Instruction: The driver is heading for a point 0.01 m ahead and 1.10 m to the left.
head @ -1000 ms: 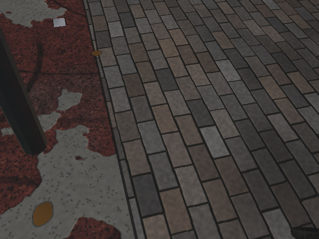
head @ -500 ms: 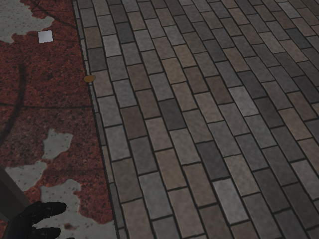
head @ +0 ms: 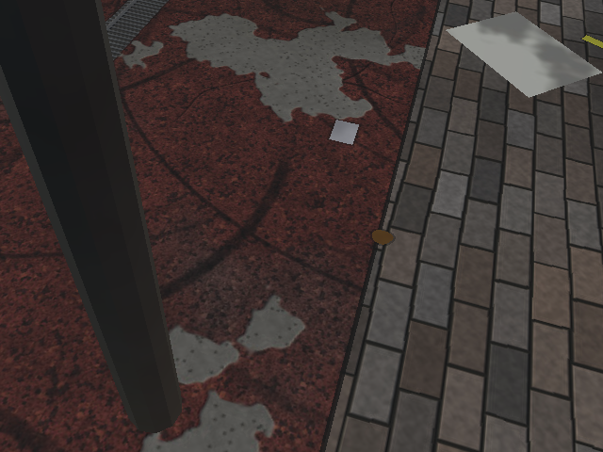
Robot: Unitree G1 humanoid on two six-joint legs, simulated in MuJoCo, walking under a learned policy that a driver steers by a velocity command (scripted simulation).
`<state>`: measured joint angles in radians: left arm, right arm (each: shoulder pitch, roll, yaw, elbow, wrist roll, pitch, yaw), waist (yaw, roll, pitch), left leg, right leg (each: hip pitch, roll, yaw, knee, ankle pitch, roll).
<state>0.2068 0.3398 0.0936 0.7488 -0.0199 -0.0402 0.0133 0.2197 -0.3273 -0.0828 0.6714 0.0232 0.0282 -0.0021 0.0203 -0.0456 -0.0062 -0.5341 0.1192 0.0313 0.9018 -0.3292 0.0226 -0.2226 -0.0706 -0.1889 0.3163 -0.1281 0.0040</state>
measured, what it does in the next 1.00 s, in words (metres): steps to the left, turning left: left foot, then right foot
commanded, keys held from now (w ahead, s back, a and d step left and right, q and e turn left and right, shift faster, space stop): w+q+shift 1.00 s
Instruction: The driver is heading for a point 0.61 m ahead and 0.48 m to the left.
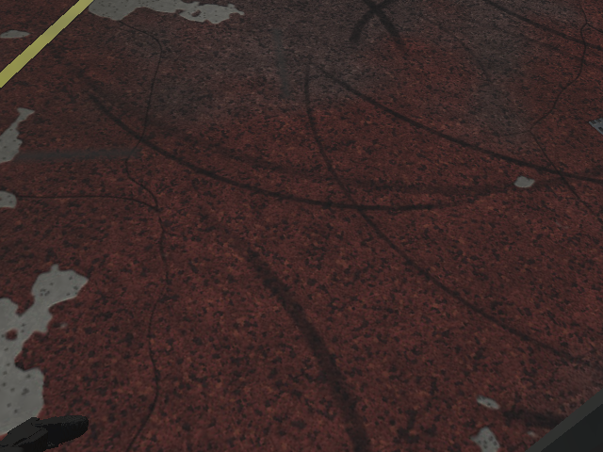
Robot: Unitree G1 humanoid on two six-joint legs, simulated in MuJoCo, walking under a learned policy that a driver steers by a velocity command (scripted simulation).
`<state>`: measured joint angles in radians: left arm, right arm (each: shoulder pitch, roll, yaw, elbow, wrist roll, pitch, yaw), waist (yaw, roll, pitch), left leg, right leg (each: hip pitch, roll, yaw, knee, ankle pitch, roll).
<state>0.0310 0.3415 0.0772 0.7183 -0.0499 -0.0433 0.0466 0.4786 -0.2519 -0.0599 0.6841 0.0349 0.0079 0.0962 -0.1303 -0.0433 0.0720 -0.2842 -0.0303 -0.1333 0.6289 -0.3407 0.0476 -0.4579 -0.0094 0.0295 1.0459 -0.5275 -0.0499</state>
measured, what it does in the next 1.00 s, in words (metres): walks ahead, turning left: right foot, then left foot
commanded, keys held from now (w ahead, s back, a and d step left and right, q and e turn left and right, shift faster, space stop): w+q+shift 0.72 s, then shift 0.28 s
